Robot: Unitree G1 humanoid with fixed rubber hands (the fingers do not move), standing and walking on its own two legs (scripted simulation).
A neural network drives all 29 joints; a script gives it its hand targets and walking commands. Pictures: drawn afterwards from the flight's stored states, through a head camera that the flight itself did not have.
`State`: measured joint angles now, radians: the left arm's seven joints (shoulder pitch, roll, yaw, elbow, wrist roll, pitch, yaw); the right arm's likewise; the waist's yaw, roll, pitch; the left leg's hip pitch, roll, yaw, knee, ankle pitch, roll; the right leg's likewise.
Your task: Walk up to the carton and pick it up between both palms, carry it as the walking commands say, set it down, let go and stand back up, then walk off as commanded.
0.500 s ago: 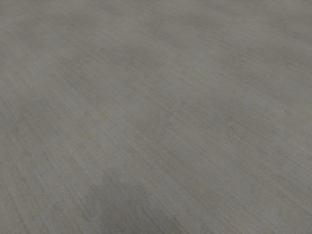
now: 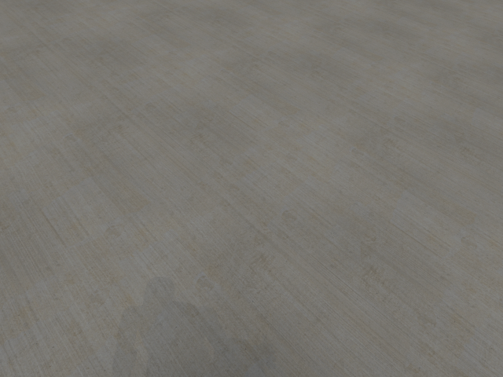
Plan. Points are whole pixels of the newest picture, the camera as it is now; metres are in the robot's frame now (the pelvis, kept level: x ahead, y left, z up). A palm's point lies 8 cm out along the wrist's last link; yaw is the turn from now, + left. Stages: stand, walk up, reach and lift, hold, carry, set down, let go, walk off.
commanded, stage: walk off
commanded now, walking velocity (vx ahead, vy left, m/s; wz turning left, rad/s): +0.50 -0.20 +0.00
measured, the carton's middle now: out of the picture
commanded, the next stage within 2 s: stand in 1.14 s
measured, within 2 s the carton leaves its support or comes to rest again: neither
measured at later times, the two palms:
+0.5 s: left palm (191, 276) +0.33 +0.12 -0.13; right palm (448, 313) +0.28 -0.40 -0.13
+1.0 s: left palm (214, 211) +0.51 +0.09 -0.15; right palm (403, 184) +0.61 -0.41 -0.12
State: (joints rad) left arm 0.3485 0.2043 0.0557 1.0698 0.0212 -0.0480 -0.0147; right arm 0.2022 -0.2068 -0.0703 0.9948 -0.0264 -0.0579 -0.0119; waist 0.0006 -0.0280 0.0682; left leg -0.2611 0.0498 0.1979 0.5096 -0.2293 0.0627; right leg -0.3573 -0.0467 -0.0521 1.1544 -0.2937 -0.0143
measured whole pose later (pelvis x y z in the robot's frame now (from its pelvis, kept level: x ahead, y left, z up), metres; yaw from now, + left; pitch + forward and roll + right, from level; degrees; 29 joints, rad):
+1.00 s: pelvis +0.54 -0.15 +0.00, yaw +0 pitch -1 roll -1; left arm 0.35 0.21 0.06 1.07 0.02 -0.05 -0.01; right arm 0.19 -0.21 -0.07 0.99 -0.03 -0.06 -0.01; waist 0.00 -0.03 0.07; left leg -0.27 0.05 0.20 0.52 -0.23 0.06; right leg -0.34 -0.04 -0.05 1.16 -0.31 -0.02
